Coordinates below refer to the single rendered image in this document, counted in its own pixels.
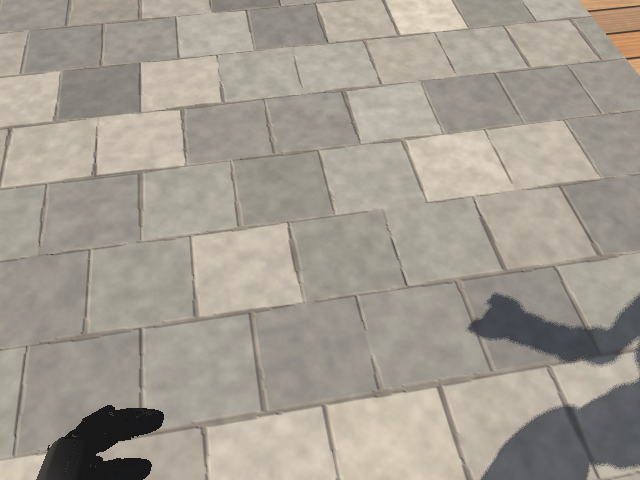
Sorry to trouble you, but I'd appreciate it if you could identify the robot left hand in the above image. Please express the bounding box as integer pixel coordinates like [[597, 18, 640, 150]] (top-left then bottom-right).
[[36, 405, 164, 480]]

